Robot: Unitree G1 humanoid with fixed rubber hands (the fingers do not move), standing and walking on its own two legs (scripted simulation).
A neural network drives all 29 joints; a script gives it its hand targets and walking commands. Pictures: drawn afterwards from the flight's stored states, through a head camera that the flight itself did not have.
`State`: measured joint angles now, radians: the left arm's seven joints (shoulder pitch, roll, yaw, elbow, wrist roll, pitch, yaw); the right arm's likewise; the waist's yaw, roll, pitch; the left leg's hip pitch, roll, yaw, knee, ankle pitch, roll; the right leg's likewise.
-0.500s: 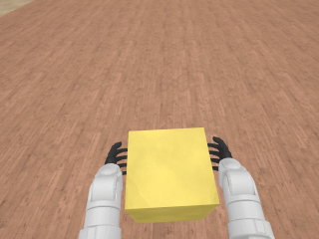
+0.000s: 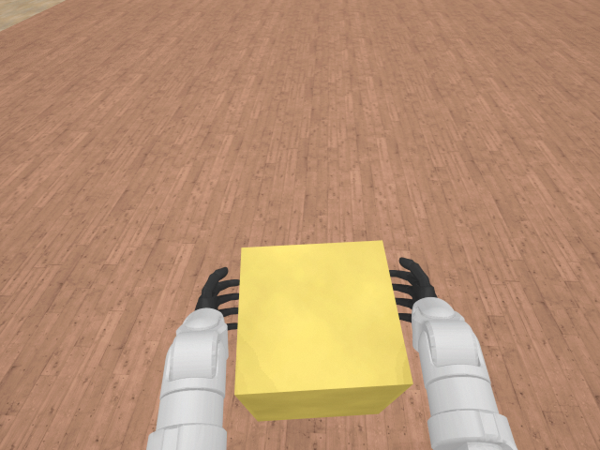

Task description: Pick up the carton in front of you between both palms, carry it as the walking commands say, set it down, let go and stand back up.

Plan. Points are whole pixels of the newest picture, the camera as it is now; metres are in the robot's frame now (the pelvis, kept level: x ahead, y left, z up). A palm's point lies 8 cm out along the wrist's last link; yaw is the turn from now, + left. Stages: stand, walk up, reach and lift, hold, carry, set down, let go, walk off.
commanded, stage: hold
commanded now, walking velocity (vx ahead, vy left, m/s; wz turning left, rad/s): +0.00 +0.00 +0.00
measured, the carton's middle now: (315, 337) +0.31 +0.00 -0.06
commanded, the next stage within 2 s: set down in 0.70 s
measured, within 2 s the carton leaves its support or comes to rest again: neither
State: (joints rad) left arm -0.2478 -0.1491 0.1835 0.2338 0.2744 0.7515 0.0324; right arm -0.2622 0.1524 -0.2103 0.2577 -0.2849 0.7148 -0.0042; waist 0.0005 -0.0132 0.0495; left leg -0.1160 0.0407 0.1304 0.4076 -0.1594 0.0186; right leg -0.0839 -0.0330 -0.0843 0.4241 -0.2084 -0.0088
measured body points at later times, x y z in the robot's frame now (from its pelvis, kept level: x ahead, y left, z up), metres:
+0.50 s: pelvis -0.01 +0.00 +0.00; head -0.07 +0.00 +0.44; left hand +0.30 +0.12 +0.04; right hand +0.28 -0.18 +0.04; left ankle +0.05 +0.10 -0.74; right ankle +0.02 -0.12 -0.74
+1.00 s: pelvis +0.01 -0.01 -0.01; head +0.01 +0.00 +0.44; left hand +0.35 +0.12 +0.00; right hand +0.33 -0.17 +0.01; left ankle +0.05 +0.10 -0.74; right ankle +0.02 -0.12 -0.74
